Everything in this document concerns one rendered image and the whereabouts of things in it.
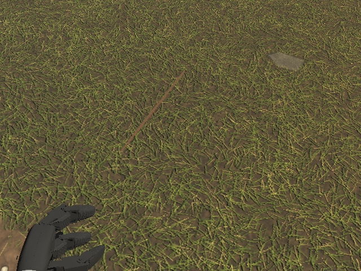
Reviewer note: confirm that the robot left hand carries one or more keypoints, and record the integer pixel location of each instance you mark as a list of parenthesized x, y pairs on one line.
[(42, 244)]

